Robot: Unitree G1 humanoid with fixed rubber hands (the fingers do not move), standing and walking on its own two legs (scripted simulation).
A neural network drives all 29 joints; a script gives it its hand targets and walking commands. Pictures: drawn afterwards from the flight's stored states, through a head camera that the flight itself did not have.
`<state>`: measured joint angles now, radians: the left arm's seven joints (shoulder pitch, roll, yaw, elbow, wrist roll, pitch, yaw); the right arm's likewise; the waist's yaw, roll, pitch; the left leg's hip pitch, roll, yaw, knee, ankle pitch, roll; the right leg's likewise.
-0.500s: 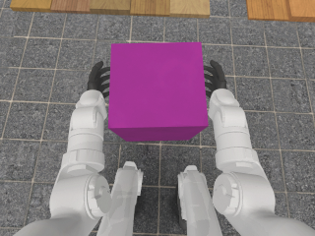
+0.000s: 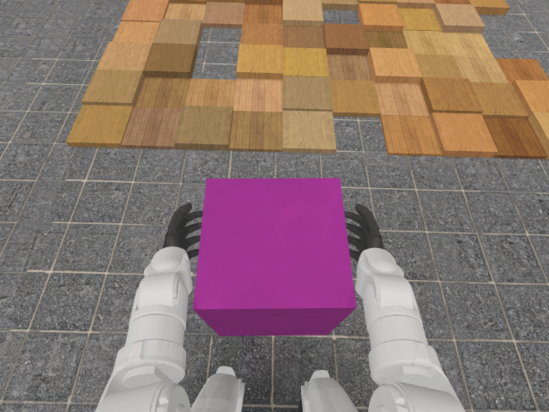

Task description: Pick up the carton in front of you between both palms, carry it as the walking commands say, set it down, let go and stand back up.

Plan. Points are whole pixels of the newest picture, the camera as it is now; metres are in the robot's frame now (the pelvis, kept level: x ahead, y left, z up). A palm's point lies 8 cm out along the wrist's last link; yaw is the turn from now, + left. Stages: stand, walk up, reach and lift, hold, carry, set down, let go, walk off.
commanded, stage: reach and lift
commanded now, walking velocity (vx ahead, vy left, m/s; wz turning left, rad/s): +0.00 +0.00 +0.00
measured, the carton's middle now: (273, 265) +0.37 +0.01 -0.10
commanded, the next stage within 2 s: hold in 1.40 s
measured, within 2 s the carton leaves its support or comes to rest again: neither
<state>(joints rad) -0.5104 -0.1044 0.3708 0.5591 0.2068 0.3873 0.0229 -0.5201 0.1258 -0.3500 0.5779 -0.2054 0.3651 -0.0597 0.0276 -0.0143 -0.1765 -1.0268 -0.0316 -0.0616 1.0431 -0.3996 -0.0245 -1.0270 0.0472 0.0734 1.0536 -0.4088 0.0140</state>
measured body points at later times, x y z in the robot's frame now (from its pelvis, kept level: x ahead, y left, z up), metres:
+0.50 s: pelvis +0.02 +0.00 +0.08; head -0.01 +0.01 +0.53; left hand +0.33 +0.16 +0.09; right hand +0.33 -0.15 +0.09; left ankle +0.05 +0.13 -0.66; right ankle +0.05 -0.12 -0.66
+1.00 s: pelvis +0.02 +0.01 +0.08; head +0.00 +0.01 +0.53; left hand +0.33 +0.16 +0.10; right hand +0.33 -0.15 +0.10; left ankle +0.05 +0.13 -0.66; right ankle +0.05 -0.12 -0.66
